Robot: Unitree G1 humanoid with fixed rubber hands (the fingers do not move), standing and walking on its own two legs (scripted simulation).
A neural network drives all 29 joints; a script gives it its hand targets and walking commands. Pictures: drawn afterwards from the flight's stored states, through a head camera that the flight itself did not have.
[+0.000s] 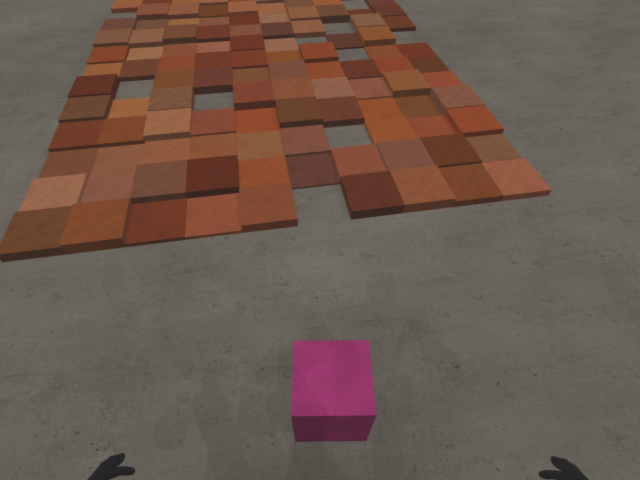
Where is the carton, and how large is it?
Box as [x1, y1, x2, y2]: [291, 340, 375, 441]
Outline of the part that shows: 368,340 294,341 291,417 295,441 366,439 375,417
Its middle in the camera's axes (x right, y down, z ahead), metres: +0.03 +0.43 +1.11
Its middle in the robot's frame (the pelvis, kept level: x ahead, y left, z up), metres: +0.45 -0.02 -0.66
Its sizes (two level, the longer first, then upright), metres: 0.210 0.200 0.250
